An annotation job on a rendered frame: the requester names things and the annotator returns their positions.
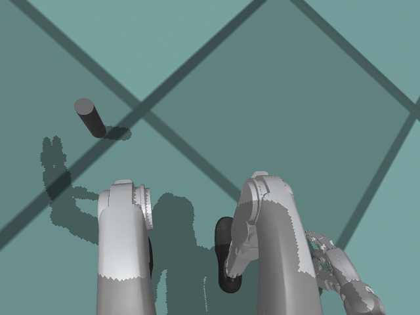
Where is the right robot hand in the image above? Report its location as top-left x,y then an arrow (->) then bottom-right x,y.
305,230 -> 362,294

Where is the right robot arm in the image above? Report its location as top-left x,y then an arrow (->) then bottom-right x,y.
340,281 -> 387,315

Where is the right robot foot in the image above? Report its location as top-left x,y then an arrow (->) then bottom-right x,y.
215,217 -> 242,293

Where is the can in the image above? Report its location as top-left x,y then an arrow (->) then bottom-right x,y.
74,98 -> 106,138

